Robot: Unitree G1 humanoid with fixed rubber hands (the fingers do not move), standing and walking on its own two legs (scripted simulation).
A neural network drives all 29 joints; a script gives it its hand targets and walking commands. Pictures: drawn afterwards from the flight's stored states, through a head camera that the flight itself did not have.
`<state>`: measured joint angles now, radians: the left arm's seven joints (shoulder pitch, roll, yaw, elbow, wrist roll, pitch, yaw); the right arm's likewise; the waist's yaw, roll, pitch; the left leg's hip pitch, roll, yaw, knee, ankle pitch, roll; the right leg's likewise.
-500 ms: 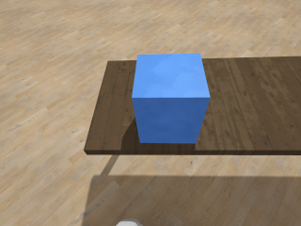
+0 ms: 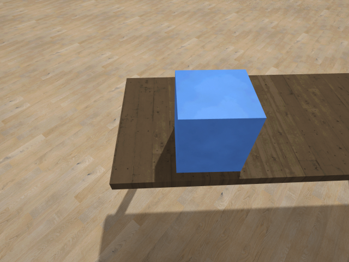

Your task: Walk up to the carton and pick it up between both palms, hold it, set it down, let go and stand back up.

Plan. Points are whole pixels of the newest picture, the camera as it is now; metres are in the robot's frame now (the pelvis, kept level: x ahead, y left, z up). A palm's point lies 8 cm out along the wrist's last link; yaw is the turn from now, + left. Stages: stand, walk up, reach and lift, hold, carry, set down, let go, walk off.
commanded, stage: walk up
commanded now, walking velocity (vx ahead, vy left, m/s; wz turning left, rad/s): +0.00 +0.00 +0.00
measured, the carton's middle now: (209, 123) +0.51 -0.08 -0.01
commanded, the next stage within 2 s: stand in 2.00 s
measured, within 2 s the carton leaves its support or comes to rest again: neither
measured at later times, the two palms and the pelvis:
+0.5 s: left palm out of the picture +0.00 +0.16 -0.13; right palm out of the picture -0.03 -0.28 -0.16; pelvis +0.00 -0.06 +0.00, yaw +0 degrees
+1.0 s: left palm out of the picture -0.01 +0.14 -0.15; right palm out of the picture +0.02 -0.28 -0.15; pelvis +0.03 -0.07 +0.00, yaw +1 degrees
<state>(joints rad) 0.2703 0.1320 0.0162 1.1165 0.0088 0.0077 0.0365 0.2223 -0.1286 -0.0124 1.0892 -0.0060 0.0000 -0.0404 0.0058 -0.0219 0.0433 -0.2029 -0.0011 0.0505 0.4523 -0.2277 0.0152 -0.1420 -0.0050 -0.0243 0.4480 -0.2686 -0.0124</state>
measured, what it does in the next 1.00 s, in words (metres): shifts its weight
